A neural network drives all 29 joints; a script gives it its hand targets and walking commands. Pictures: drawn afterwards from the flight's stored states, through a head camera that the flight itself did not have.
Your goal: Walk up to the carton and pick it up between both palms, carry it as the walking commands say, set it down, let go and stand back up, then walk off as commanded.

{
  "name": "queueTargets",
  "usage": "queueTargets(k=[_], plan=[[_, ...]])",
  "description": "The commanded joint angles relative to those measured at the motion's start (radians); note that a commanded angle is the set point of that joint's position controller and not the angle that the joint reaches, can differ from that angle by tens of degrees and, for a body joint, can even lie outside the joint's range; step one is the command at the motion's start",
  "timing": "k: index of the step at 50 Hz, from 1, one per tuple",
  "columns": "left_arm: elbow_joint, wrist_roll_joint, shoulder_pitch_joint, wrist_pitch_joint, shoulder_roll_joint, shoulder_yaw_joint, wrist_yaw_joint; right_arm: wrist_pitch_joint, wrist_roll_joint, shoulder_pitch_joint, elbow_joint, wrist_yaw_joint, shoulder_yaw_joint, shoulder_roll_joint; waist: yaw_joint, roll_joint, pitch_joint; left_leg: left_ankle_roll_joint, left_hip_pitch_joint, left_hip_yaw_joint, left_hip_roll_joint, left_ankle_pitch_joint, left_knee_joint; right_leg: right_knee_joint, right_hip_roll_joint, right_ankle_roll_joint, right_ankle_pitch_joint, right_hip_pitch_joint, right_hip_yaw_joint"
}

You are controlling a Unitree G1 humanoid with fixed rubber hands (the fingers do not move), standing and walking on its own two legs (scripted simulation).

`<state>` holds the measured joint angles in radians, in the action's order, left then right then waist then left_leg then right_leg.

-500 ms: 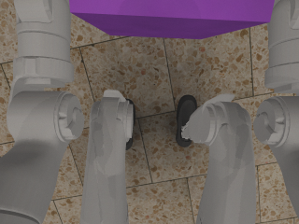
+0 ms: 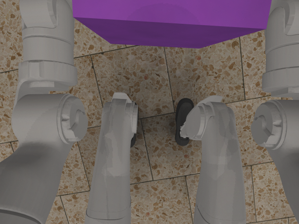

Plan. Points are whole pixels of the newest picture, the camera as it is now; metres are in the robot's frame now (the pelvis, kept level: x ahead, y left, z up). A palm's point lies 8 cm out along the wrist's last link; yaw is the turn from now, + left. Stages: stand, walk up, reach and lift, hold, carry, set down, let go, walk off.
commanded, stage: reach and lift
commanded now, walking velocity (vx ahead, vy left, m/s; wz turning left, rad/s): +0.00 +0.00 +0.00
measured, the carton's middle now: out of the picture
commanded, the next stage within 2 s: none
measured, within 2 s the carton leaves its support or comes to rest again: neither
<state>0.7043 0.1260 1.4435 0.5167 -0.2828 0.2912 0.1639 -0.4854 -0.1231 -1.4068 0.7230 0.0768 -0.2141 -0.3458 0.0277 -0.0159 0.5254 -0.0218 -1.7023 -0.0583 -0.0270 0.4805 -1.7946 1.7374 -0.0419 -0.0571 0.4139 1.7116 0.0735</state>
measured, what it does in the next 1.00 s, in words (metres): rises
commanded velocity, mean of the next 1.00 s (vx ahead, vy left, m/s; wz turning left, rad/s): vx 0.00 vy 0.00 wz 0.00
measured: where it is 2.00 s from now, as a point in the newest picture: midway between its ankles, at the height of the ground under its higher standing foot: (155, 131)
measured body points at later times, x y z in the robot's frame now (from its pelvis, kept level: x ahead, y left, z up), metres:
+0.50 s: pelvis -0.01 +0.00 +0.05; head +0.30 +0.01 +0.37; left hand +0.55 +0.19 -0.01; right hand +0.55 -0.16 -0.02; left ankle +0.15 +0.13 -0.47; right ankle +0.17 -0.11 -0.47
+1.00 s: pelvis +0.00 +0.00 +0.12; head +0.28 +0.01 +0.46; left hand +0.52 +0.18 +0.06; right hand +0.52 -0.17 +0.05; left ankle +0.15 +0.13 -0.47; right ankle +0.17 -0.11 -0.47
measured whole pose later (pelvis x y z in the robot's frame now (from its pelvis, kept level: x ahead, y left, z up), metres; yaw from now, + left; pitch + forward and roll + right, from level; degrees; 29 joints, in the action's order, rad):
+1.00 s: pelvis +0.00 +0.00 +0.12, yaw +1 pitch +12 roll -1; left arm 0.67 0.10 1.18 0.48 -0.20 0.26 0.15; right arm -0.49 -0.09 -1.11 0.62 0.06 -0.25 -0.25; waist 0.03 -0.02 0.52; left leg -0.02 -1.18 -0.06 -0.03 0.38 -1.36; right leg 1.31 -0.03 -0.05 0.33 1.19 0.07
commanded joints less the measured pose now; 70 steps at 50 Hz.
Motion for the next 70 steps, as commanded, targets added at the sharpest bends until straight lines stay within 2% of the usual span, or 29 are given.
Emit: queueTargets(k=[1,3,6,7,9,11,14,15,18,20,21,24,25,27,28,32,33,37,40,42,45,48,50,54,60,64,66,67,70], plan=[[-0.324,0.119,0.651,-0.038,1.135,-0.513,-0.412,0.023,-0.088,-0.734,-0.426,-0.303,0.413,1.106,-0.067,-0.052,-2.694,0.014,0.744,0.096,-0.124,-0.318,0.29,-0.162,0.187,0.024,-0.369,-0.986,-0.063],[-0.395,0.139,0.683,-0.044,1.138,-0.535,-0.403,0.029,-0.112,-0.78,-0.501,-0.301,0.45,1.11,-0.056,-0.029,-2.766,0.015,0.8,0.091,-0.127,-0.351,0.296,-0.179,0.193,0.027,-0.386,-1.026,-0.066],[-0.465,0.168,0.736,-0.048,1.131,-0.568,-0.389,0.025,-0.131,-0.8,-0.527,-0.291,0.472,1.103,-0.069,-0.024,-2.82,0.018,0.889,0.076,-0.129,-0.363,0.313,-0.191,0.192,0.029,-0.384,-1.045,-0.075],[-0.44,0.154,0.719,-0.048,1.115,-0.545,-0.386,0.024,-0.118,-0.788,-0.503,-0.286,0.454,1.099,-0.06,-0.011,-2.766,0.019,0.843,0.081,-0.128,-0.331,0.318,-0.203,0.195,0.03,-0.351,-1.037,-0.077],[-0.395,0.149,0.731,-0.046,1.139,-0.53,-0.384,0.025,-0.1,-0.792,-0.447,-0.288,0.417,1.084,-0.078,-0.036,-2.659,0.016,0.847,0.07,-0.124,-0.243,0.351,-0.224,0.186,0.027,-0.249,-0.97,-0.068],[-0.406,0.149,0.735,-0.049,1.154,-0.542,-0.384,0.026,-0.113,-0.802,-0.483,-0.291,0.449,1.118,-0.06,-0.033,-2.707,0.018,0.886,0.075,-0.126,-0.255,0.368,-0.252,0.19,0.027,-0.255,-1.023,-0.073],[-0.282,0.104,0.674,-0.04,1.156,-0.492,-0.395,0.026,-0.085,-0.754,-0.386,-0.296,0.399,1.124,-0.054,-0.053,-2.529,0.022,0.804,0.078,-0.119,-0.149,0.406,-0.295,0.178,0.023,-0.155,-0.984,-0.086],[-0.232,0.093,0.627,-0.036,1.19,-0.478,-0.403,0.027,-0.069,-0.749,-0.386,-0.306,0.393,1.135,-0.056,-0.028,-2.505,0.025,0.813,0.077,-0.119,-0.136,0.424,-0.311,0.179,0.025,-0.136,-0.989,-0.074],[-0.212,0.079,0.63,-0.037,1.191,-0.467,-0.42,0.026,-0.047,-0.725,-0.344,-0.321,0.374,1.149,-0.063,-0.032,-2.446,0.025,0.789,0.077,-0.115,-0.087,0.452,-0.341,0.174,0.022,-0.095,-0.994,-0.077],[-0.249,0.092,0.643,-0.03,1.2,-0.501,-0.425,0.025,-0.062,-0.743,-0.377,-0.33,0.398,1.136,-0.071,-0.048,-2.522,0.021,0.859,0.067,-0.112,-0.105,0.477,-0.358,0.174,0.021,-0.112,-1.027,-0.072],[-0.289,0.09,0.641,-0.033,1.176,-0.509,-0.425,0.023,-0.062,-0.737,-0.398,-0.329,0.413,1.144,-0.052,-0.044,-2.56,0.024,0.866,0.077,-0.117,-0.123,0.472,-0.369,0.18,0.022,-0.125,-1.069,-0.086],[-0.348,0.118,0.669,-0.029,1.175,-0.553,-0.428,0.018,-0.069,-0.731,-0.431,-0.327,0.43,1.13,-0.096,-0.033,-2.658,0.02,0.931,0.065,-0.116,-0.168,0.49,-0.381,0.181,0.027,-0.179,-1.126,-0.081],[-0.295,0.097,0.61,-0.022,1.169,-0.543,-0.431,0.018,-0.049,-0.699,-0.401,-0.326,0.404,1.11,-0.094,-0.054,-2.601,0.018,0.907,0.068,-0.112,-0.164,0.495,-0.386,0.181,0.021,-0.178,-1.098,-0.08],[-0.373,0.127,0.64,-0.028,1.171,-0.558,-0.428,0.016,-0.085,-0.709,-0.464,-0.322,0.448,1.127,-0.077,-0.024,-2.704,0.023,0.975,0.064,-0.117,-0.219,0.508,-0.405,0.18,0.026,-0.222,-1.174,-0.096],[-0.402,0.125,0.616,-0.026,1.172,-0.581,-0.423,0.015,-0.095,-0.708,-0.501,-0.321,0.468,1.127,-0.067,-0.043,-2.773,0.019,1.006,0.07,-0.119,-0.256,0.504,-0.4,0.188,0.026,-0.26,-1.2,-0.095],[-0.446,0.144,0.611,-0.041,1.169,-0.577,-0.422,0.008,-0.106,-0.668,-0.526,-0.306,0.507,1.166,-0.052,-0.003,-2.772,0.028,0.983,0.077,-0.127,-0.306,0.53,-0.436,0.183,0.038,-0.323,-1.323,-0.129],[-0.404,0.139,0.59,-0.043,1.186,-0.573,-0.423,0.011,-0.096,-0.653,-0.504,-0.302,0.497,1.157,-0.06,0.004,-2.711,0.027,0.969,0.066,-0.127,-0.297,0.543,-0.441,0.175,0.04,-0.312,-1.301,-0.129],[-0.33,0.101,0.483,-0.046,1.217,-0.541,-0.428,0.018,-0.088,-0.601,-0.492,-0.31,0.511,1.196,-0.031,0.018,-2.629,0.033,0.995,0.063,-0.126,-0.304,0.587,-0.484,0.174,0.044,-0.305,-1.301,-0.131],[-0.253,0.087,0.393,-0.048,1.261,-0.53,-0.442,0.033,-0.069,-0.595,-0.51,-0.314,0.51,1.183,-0.041,0.027,-2.562,0.036,0.986,0.05,-0.124,-0.31,0.612,-0.516,0.165,0.041,-0.313,-1.317,-0.138],[-0.261,0.065,0.355,-0.057,1.265,-0.532,-0.45,0.039,-0.068,-0.551,-0.506,-0.322,0.525,1.219,-0.017,0.026,-2.54,0.038,0.984,0.05,-0.126,-0.323,0.626,-0.536,0.164,0.042,-0.329,-1.337,-0.146],[-0.318,0.072,0.416,-0.069,1.216,-0.541,-0.456,0.04,-0.07,-0.543,-0.476,-0.327,0.525,1.231,-0.014,0.022,-2.51,0.041,0.98,0.042,-0.123,-0.272,0.661,-0.56,0.158,0.048,-0.296,-1.366,-0.159],[-0.422,0.108,0.483,-0.077,1.222,-0.61,-0.451,0.046,-0.083,-0.551,-0.544,-0.324,0.558,1.229,-0.044,0.016,-2.627,0.04,1.087,0.037,-0.123,-0.314,0.676,-0.585,0.166,0.043,-0.334,-1.437,-0.159],[-0.451,0.116,0.506,-0.076,1.211,-0.63,-0.446,0.044,-0.095,-0.546,-0.545,-0.321,0.566,1.23,-0.039,-0.005,-2.627,0.035,1.133,0.039,-0.123,-0.308,0.697,-0.597,0.166,0.042,-0.319,-1.445,-0.155],[-0.409,0.102,0.48,-0.065,1.24,-0.611,-0.441,0.042,-0.072,-0.542,-0.525,-0.323,0.534,1.22,-0.065,0.0,-2.545,0.038,1.17,0.023,-0.118,-0.24,0.745,-0.642,0.163,0.041,-0.232,-1.404,-0.139],[-0.299,0.057,0.353,-0.05,1.294,-0.547,-0.458,0.04,-0.043,-0.527,-0.508,-0.347,0.509,1.215,-0.051,0.007,-2.442,0.046,1.173,0.027,-0.112,-0.181,0.815,-0.725,0.153,0.039,-0.147,-1.427,-0.143],[-0.299,0.05,0.328,-0.042,1.329,-0.575,-0.467,0.04,-0.021,-0.43,-0.447,-0.371,0.463,1.22,-0.099,-0.042,-2.383,0.032,1.253,0.002,-0.101,-0.196,0.87,-0.767,0.15,0.025,-0.173,-1.383,-0.122],[-0.341,0.05,0.323,-0.046,1.322,-0.59,-0.467,0.045,-0.029,-0.441,-0.492,-0.377,0.492,1.221,-0.085,-0.037,-2.43,0.034,1.271,0.004,-0.099,-0.237,0.871,-0.781,0.152,0.022,-0.212,-1.439,-0.136],[-0.405,0.066,0.362,-0.05,1.329,-0.622,-0.465,0.041,-0.028,-0.404,-0.484,-0.378,0.483,1.227,-0.121,-0.036,-2.494,0.029,1.334,-0.005,-0.099,-0.255,0.887,-0.786,0.16,0.023,-0.242,-1.46,-0.121],[-0.428,0.069,0.363,-0.052,1.319,-0.63,-0.462,0.043,-0.032,-0.406,-0.502,-0.377,0.49,1.209,-0.119,-0.051,-2.473,0.026,1.352,-0.01,-0.096,-0.268,0.917,-0.814,0.154,0.023,-0.256,-1.482,-0.132]])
